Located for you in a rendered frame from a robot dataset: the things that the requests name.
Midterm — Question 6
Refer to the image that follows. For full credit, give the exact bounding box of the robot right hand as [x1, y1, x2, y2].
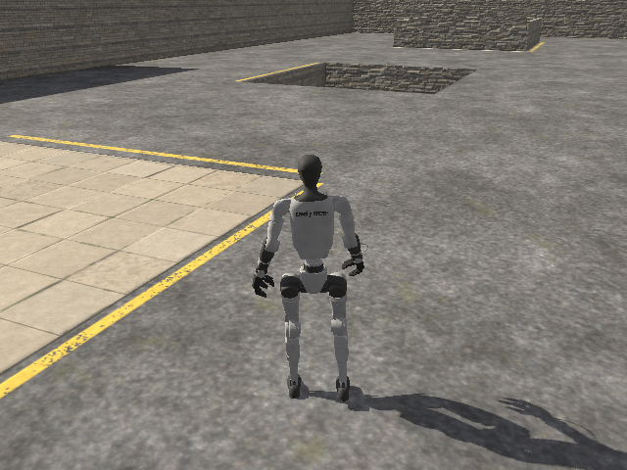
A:
[342, 259, 364, 276]

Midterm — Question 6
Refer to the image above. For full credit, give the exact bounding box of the robot right thigh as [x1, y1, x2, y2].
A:
[327, 272, 347, 336]

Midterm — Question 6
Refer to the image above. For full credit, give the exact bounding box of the robot left hand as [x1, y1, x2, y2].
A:
[252, 274, 274, 298]

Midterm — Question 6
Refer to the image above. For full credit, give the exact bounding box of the left robot upper arm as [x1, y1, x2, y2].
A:
[265, 198, 291, 253]

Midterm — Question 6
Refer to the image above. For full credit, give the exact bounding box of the right robot upper arm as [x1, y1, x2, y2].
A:
[331, 196, 358, 249]

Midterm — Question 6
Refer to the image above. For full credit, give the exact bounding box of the robot left foot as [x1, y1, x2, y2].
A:
[287, 374, 301, 399]

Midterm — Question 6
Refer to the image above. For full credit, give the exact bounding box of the right robot forearm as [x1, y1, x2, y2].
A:
[348, 233, 363, 263]

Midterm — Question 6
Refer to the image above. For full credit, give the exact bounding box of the left robot forearm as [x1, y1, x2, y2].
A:
[255, 237, 274, 278]

